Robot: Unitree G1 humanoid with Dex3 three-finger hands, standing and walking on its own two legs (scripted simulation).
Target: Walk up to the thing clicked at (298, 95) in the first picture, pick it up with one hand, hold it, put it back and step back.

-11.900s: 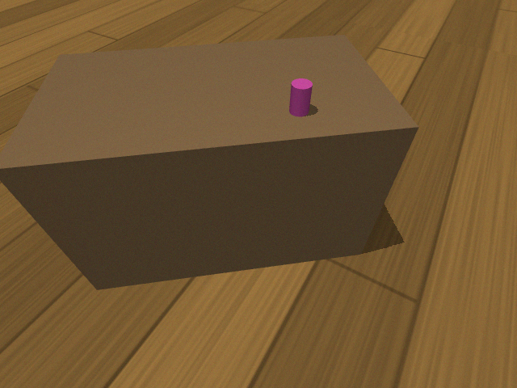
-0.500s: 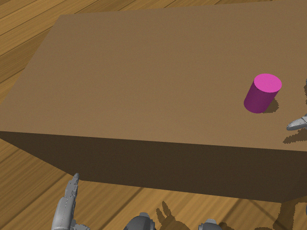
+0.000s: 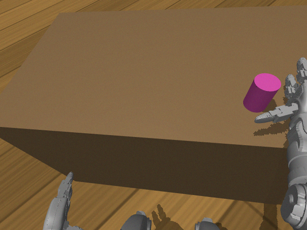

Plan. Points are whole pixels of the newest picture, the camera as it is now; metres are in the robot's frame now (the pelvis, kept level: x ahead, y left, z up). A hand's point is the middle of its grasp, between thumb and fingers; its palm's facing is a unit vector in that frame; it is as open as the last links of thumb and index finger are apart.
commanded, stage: rest palm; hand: right
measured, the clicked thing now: (260, 93) +0.49 -0.21 +0.04
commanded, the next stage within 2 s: close in 0.16 s
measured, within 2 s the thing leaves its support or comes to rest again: leaves its support in 1.30 s
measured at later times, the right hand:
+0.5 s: hand (263, 91) +0.48 -0.21 +0.06, palm faces +0.18 +0.98 +0.00, open 16.7 cm
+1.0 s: hand (265, 89) +0.48 -0.22 +0.07, palm faces +0.19 +0.98 +0.01, open 9.6 cm
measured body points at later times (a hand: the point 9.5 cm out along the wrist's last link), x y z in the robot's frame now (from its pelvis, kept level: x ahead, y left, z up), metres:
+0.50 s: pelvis +0.01 +0.00 +0.00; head +0.11 -0.02 +0.44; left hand +0.16 +0.26 -0.02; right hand +0.47 -0.26 +0.07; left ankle +0.03 +0.14 -0.67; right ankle +0.03 -0.13 -0.67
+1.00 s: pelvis +0.01 +0.00 +0.00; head +0.10 -0.03 +0.44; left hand +0.17 +0.27 -0.01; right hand +0.47 -0.27 +0.07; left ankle +0.03 +0.14 -0.67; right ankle +0.03 -0.13 -0.67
